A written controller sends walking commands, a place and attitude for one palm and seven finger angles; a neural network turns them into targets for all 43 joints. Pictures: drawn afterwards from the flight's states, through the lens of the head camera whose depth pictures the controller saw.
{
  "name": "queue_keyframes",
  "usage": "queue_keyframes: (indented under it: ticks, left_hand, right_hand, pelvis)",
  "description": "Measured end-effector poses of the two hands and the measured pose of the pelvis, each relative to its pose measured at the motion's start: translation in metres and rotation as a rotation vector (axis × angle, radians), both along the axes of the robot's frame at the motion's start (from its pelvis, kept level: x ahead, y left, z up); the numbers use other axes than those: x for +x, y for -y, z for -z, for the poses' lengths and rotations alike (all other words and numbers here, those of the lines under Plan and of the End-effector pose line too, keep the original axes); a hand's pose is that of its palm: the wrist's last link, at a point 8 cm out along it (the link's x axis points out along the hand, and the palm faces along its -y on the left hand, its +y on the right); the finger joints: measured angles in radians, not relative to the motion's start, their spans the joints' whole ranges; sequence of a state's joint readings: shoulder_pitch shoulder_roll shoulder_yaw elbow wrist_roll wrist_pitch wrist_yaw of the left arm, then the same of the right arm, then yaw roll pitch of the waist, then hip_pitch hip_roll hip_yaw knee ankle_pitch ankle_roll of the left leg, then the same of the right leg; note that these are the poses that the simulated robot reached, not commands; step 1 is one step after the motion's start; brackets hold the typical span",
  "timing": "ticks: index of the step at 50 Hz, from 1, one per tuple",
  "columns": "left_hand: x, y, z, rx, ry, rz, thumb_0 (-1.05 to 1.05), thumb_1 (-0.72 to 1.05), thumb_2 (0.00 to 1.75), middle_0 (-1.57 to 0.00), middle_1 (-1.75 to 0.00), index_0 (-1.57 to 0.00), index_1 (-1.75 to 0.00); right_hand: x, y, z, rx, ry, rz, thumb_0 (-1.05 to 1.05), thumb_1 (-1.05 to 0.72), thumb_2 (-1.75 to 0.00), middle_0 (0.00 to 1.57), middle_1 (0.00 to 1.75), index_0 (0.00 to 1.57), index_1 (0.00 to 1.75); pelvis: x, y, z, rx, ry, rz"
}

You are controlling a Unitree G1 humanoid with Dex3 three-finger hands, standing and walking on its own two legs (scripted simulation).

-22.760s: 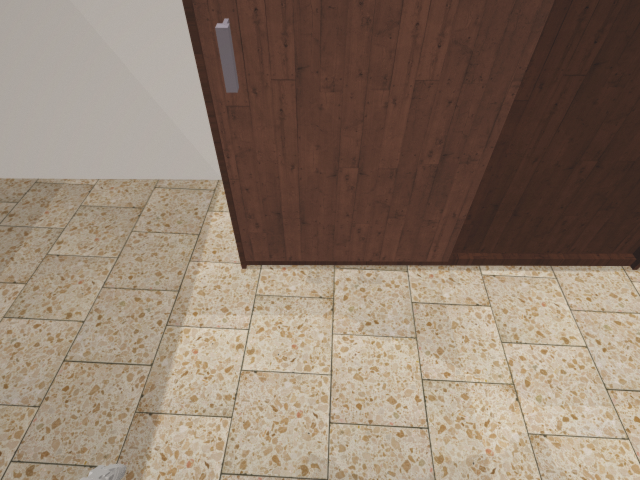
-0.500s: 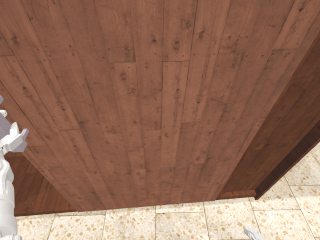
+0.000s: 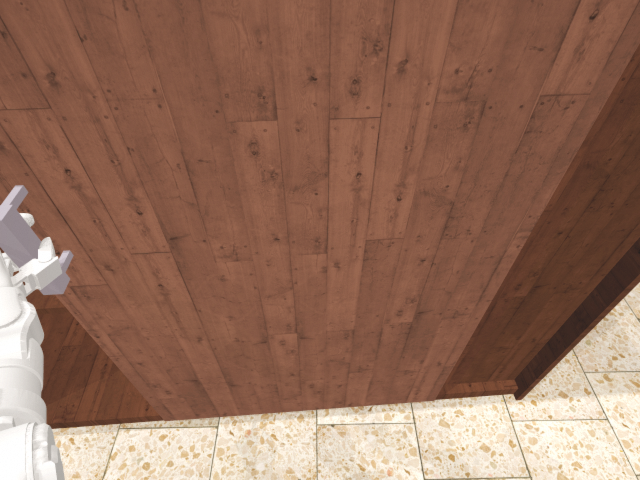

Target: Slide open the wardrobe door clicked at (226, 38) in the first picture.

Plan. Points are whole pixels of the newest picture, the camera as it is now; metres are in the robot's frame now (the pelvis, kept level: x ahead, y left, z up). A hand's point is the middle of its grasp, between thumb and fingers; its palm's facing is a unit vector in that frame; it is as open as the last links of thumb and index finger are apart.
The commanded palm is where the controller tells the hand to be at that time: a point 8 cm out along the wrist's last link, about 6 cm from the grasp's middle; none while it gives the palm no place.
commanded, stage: stop walking and hold the door there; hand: left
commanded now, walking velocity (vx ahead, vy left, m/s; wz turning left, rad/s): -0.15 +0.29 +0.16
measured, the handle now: (37, 240) +0.39 +0.41 +0.09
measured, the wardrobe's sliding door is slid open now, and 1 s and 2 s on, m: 0.51 0.51 0.51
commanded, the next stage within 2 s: loosen the grip on the handle in 1.52 s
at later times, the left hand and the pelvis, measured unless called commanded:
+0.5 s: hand (40, 268) +0.34 +0.37 +0.09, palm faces +0.44 -0.85 -0.29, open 6.6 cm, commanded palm +0.30 +0.40 +0.08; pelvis -0.06 +0.08 -0.01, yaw +1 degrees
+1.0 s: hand (39, 267) +0.34 +0.37 +0.10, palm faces +0.39 -0.88 -0.26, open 6.1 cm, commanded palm +0.30 +0.40 +0.08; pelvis -0.06 +0.10 +0.01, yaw -1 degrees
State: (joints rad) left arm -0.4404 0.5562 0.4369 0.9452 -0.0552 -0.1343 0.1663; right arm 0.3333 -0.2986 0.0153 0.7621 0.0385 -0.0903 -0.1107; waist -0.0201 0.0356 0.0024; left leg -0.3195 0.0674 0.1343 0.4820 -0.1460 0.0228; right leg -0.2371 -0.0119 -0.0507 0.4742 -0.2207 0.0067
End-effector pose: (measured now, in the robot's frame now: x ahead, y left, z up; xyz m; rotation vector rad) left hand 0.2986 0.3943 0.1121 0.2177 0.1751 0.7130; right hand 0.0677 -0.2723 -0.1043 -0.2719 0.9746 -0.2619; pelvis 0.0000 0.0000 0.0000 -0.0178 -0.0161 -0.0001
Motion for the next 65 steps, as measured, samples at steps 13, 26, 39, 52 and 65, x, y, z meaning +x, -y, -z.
queue_keyframes:
  ticks: [13, 26, 39, 52, 65]
  left_hand:
    - [0.002, -0.017, 0.004, 0.068, 0.035, 0.177, -0.13, 0.55, 0.79, -0.34, -1.31, -0.35, -1.37]
    - [0.000, -0.015, 0.001, 0.048, -0.007, 0.233, -0.10, 0.65, 0.73, -0.22, -1.28, -0.23, -1.36]
    - [0.003, -0.021, 0.003, 0.028, 0.016, 0.309, -0.09, 0.62, 0.79, -0.26, -1.32, -0.35, -1.38]
    - [0.002, -0.017, 0.000, -0.003, -0.014, 0.281, -0.07, 0.65, 0.76, -0.22, -1.28, -0.32, -1.38]
    - [0.003, -0.016, 0.001, 0.020, -0.007, 0.235, -0.08, 0.60, 0.82, -0.28, -1.27, -0.36, -1.37]
  right_hand:
    - [0.040, -0.039, 0.003, -0.038, 0.075, -0.038, 0.01, -0.91, -0.90, 0.20, 0.30, 0.20, 0.30]
    - [0.001, -0.137, 0.013, 0.149, 0.063, -0.140, 0.01, -0.90, -0.90, 0.21, 0.30, 0.20, 0.30]
    - [-0.052, -0.103, 0.015, 0.011, -0.051, -0.038, 0.01, -0.90, -0.90, 0.21, 0.30, 0.20, 0.30]
    - [-0.046, -0.102, -0.012, -0.002, 0.028, -0.044, 0.01, -0.90, -0.90, 0.20, 0.30, 0.20, 0.30]
    - [-0.025, -0.075, 0.002, 0.014, 0.005, -0.023, 0.01, -0.90, -0.90, 0.21, 0.30, 0.20, 0.30]
  pelvis:
    - [-0.021, -0.055, 0.014, 0.033, 0.014, -0.052]
    - [-0.061, -0.081, 0.006, 0.033, -0.031, -0.018]
    - [-0.058, -0.101, 0.011, 0.021, 0.010, -0.008]
    - [-0.059, -0.092, -0.006, 0.003, -0.014, 0.014]
    - [-0.040, -0.069, 0.001, 0.004, -0.032, 0.012]
